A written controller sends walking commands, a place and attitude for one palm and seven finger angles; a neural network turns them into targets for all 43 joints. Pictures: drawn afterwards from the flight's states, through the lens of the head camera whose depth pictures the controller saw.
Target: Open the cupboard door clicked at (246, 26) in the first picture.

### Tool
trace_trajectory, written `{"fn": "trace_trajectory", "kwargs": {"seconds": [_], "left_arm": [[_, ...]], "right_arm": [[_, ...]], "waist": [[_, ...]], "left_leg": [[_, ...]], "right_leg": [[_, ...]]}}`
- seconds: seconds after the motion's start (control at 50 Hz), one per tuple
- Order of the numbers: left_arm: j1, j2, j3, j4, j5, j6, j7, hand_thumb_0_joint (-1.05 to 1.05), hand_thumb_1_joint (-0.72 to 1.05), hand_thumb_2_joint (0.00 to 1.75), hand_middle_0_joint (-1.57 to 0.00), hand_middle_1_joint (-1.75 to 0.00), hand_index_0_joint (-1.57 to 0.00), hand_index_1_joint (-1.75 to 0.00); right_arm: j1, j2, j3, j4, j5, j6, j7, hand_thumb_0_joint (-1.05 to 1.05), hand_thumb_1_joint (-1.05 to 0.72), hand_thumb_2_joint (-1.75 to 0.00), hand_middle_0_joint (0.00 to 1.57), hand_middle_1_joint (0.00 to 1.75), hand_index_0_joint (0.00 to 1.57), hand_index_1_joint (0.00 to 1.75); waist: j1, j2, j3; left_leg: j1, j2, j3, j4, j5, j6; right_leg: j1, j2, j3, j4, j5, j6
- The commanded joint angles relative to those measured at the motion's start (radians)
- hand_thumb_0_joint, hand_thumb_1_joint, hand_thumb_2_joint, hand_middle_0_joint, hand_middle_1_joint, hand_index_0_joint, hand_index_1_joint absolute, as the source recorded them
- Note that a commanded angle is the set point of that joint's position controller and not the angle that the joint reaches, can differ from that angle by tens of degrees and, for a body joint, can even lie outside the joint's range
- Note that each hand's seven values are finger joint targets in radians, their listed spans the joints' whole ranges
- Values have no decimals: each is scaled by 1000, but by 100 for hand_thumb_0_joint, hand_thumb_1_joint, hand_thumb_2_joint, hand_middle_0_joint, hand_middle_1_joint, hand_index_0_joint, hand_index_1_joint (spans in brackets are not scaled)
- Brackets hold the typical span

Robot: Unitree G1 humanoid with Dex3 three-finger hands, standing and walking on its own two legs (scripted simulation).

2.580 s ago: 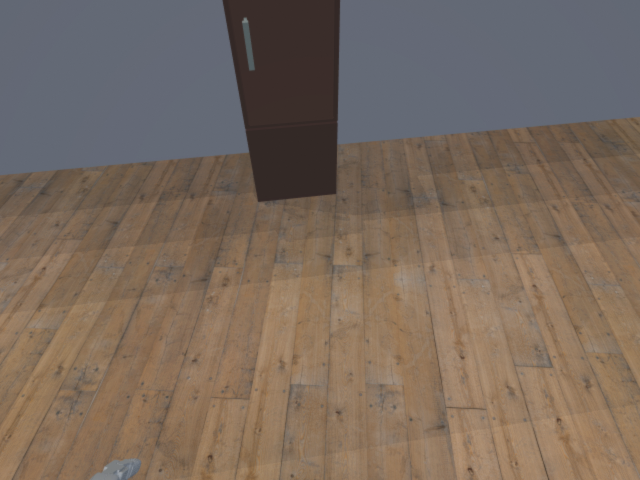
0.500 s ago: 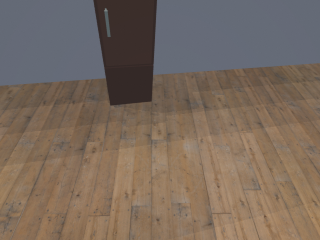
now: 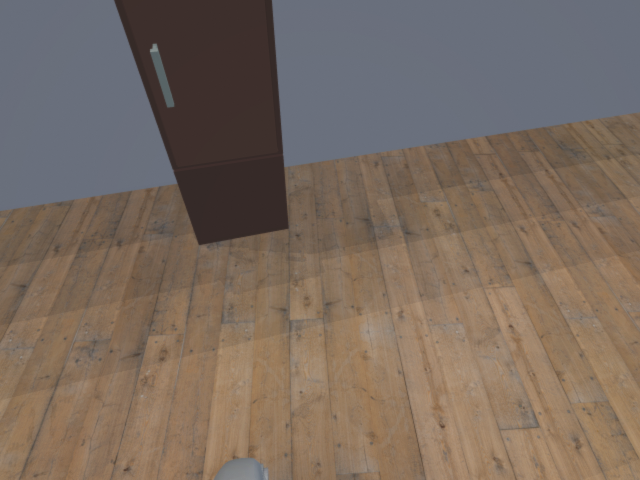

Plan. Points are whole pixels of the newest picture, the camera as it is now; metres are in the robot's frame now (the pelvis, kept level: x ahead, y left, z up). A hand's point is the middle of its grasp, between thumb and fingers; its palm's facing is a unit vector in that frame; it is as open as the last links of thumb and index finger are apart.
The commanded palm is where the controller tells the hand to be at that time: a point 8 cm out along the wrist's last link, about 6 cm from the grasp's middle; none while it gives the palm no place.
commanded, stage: walk to a spot facing it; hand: left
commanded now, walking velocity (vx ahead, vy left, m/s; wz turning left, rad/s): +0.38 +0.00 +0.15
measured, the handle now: (162, 76) +1.08 +0.45 -0.02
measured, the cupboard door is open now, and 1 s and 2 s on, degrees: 0 0 0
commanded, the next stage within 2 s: turn to face it in 0.46 s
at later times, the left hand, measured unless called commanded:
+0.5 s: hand (165, 460) +0.19 +0.24 -0.17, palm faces +0.08 -0.99 -0.15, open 7.4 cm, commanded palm none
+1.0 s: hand (226, 302) +0.45 +0.19 -0.15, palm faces +0.10 -0.97 -0.22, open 7.2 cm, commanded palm none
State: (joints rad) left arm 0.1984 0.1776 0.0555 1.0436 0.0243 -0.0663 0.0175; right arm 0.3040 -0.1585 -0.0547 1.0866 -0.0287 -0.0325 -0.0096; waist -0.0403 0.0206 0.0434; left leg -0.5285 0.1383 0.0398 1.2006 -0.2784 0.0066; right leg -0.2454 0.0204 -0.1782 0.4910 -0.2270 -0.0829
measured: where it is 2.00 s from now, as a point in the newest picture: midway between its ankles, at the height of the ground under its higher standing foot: (300, 396)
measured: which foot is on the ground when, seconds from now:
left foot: up 0.00-0.26, down 0.28-0.76, up 0.78-1.00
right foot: down 0.00-0.30, up 0.32-0.74, down 0.76-1.00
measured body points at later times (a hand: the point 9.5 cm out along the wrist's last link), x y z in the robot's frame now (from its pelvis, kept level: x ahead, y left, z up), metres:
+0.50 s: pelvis +0.22 +0.06 +0.01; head +0.24 +0.09 +0.46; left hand +0.18 +0.29 -0.16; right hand +0.27 -0.18 -0.13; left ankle +0.21 +0.15 -0.73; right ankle +0.21 -0.08 -0.64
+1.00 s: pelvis +0.35 +0.01 +0.00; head +0.36 -0.01 +0.45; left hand +0.44 +0.24 -0.13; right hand +0.36 -0.21 -0.17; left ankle +0.32 +0.14 -0.67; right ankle +0.43 -0.08 -0.73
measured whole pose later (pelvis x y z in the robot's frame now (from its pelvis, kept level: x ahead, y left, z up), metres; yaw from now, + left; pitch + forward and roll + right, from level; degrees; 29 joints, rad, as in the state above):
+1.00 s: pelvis +0.35 +0.01 +0.00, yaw +5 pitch -2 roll +0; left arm 0.12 0.13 0.04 0.99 0.03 -0.02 0.03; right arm 0.29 -0.15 -0.06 1.08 -0.02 0.03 -0.01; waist -0.04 0.03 0.05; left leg -0.42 0.09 0.08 1.04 -0.43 -0.04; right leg -0.30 -0.10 -0.25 0.51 -0.17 -0.05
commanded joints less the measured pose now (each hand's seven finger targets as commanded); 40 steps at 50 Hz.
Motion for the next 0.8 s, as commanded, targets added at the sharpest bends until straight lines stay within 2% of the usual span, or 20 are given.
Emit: {"fn": "trace_trajectory", "kwargs": {"seconds": [0.0,0.12,0.18,0.2,0.24,0.26,0.28,0.3,0.36,0.4,0.46,0.52,0.6,0.66,0.68,0.7,0.72,0.74,0.76,0.78], "left_arm": [[94,81,3,-11,1,-14,-6,0,90,90,-20,-30,-20,-30],[212,116,5,20,2,-22,-7,0,90,90,-20,-30,-20,-30],[252,129,7,33,3,-16,-6,0,90,90,-20,-30,-20,-30],[259,131,7,40,4,-14,-6,0,90,90,-20,-30,-20,-30],[236,130,8,37,-4,-13,-6,0,90,90,-20,-30,-20,-30],[252,94,4,25,-11,-14,-12,0,90,90,-20,-30,-20,-30],[239,49,-11,-9,-18,-20,-23,0,90,90,-20,-30,-20,-30],[159,90,-5,-34,-11,-18,-18,0,90,90,-20,-30,-20,-30],[111,53,7,-6,-4,-2,-26,0,90,90,-20,-30,-20,-30],[163,18,5,17,2,22,-29,0,90,90,-20,-30,-20,-30],[184,-14,7,16,9,56,-30,0,90,90,-20,-30,-20,-30],[123,-4,11,-14,8,69,-38,0,90,90,-20,-30,-20,-30],[-5,2,-2,-52,2,54,-32,0,90,90,-20,-30,-20,-30],[27,12,-7,-40,2,43,-23,0,90,90,-20,-30,-20,-30],[86,30,-4,-25,4,37,-20,0,90,90,-20,-30,-20,-30],[155,63,3,-2,6,26,-16,0,90,90,-20,-30,-20,-30],[235,138,18,22,11,11,-7,0,90,90,-20,-30,-20,-30],[294,230,39,32,6,2,-2,0,90,90,-20,-30,-20,-30],[291,241,31,20,-10,7,0,0,90,90,-20,-30,-20,-30],[206,207,26,4,-9,12,7,0,90,90,-20,-30,-20,-30]], "right_arm": [[93,-8,-5,-35,1,22,19,0,-90,-90,20,30,20,30],[-139,-20,2,-126,5,-7,41,0,-90,-90,20,30,20,30],[-184,-33,3,-146,5,-17,44,0,-90,-90,20,30,20,30],[-170,-44,1,-144,5,-21,41,0,-90,-90,20,30,20,30],[7,-81,-10,-86,-3,-34,29,0,-90,-90,20,30,20,30],[160,-169,-32,-48,-13,-42,16,0,-90,-90,20,30,20,30],[271,-274,-55,-20,-8,-42,6,0,-90,-90,20,30,20,30],[278,-267,-51,-17,7,-31,-3,0,-90,-90,20,30,20,30],[98,-130,-12,-43,5,-52,-14,0,-90,-90,20,30,20,30],[64,-98,-4,-35,8,-63,-18,0,-90,-90,20,30,20,30],[61,-80,-2,-33,10,-67,-22,0,-90,-90,20,30,20,30],[61,-94,-3,-27,12,-64,-22,0,-90,-90,20,30,20,30],[128,-99,3,10,5,-51,-21,0,-90,-90,20,30,20,30],[129,-117,-1,24,6,-34,-24,0,-90,-90,20,30,20,30],[120,-124,-1,25,9,-30,-23,0,-90,-90,20,30,20,30],[117,-117,0,27,15,-29,-20,0,-90,-90,20,30,20,30],[133,-83,5,24,21,-29,-15,0,-90,-90,20,30,20,30],[197,-36,6,5,30,-24,-12,0,-90,-90,20,30,20,30],[186,-59,5,-3,35,-6,-24,0,-90,-90,20,30,20,30],[154,-34,5,-7,35,7,-23,0,-90,-90,20,30,20,30]], "waist": [[-4,-128,79],[70,-83,85],[86,-103,70],[75,-82,60],[-12,-21,-38],[-70,121,-158],[-88,325,-218],[-95,201,-182],[-19,33,-29],[29,34,-16],[55,58,12],[59,92,50],[17,114,96],[34,121,37],[66,108,-1],[102,60,-45],[132,-67,-129],[119,-287,-247],[117,-226,-276],[99,-222,-208]], "left_leg": [[15,37,-2,-126,107,-23],[-32,11,50,-454,110,-19],[8,-21,82,-542,54,3],[58,-35,97,-579,32,12],[360,-83,125,-701,82,35],[638,70,-85,-758,114,98],[819,317,-422,-851,254,205],[792,344,-437,-882,266,238],[536,251,-185,-921,396,159],[450,200,-59,-947,406,124],[409,170,47,-989,401,117],[427,165,113,-1003,413,114],[433,143,123,-933,643,116],[453,143,98,-824,695,107],[448,130,91,-748,679,91],[406,96,94,-649,604,63],[265,38,119,-460,352,20],[112,-96,122,-188,-259,-20],[143,-82,1,-60,-378,-17],[118,-60,-30,0,-342,-22]], "right_leg": [[-161,-273,201,-371,-119,-63],[77,-297,181,-311,61,-77],[170,-308,178,-258,177,-70],[180,-311,172,-212,239,-66],[111,-247,78,51,427,-24],[-70,-165,18,320,295,32],[-340,-36,1,633,-290,74],[-411,-69,110,762,-333,59],[-405,-157,172,797,-137,73],[-346,-157,168,750,-76,85],[-359,-152,154,691,-2,98],[-401,-157,133,572,58,104],[-293,-125,62,268,56,94],[-130,-81,32,148,66,80],[-42,-72,28,90,105,80],[87,-80,30,5,220,87],[292,-212,152,22,522,59],[454,-473,398,2,910,-58],[365,-519,388,-57,945,-123],[273,-492,360,-101,792,-124]]}}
